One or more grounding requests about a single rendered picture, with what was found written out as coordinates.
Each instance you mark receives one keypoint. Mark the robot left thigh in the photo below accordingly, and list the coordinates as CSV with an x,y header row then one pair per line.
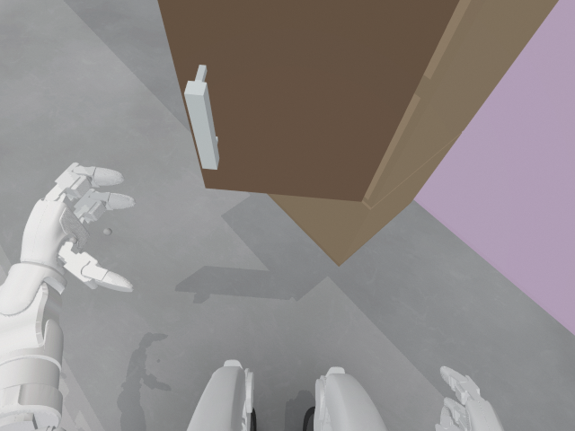
x,y
226,399

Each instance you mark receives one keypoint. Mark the handle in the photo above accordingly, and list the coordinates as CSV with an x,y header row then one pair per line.
x,y
198,103

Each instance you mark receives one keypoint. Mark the cupboard door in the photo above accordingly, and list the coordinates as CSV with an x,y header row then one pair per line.
x,y
306,95

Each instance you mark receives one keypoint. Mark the left robot forearm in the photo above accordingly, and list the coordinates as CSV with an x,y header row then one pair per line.
x,y
31,347

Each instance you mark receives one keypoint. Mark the right robot hand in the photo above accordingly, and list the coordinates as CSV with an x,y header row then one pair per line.
x,y
477,415

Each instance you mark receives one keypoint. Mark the robot right shin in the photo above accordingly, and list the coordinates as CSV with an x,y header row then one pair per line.
x,y
317,423

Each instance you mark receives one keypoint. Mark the left robot hand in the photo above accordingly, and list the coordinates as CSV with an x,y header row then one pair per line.
x,y
52,223

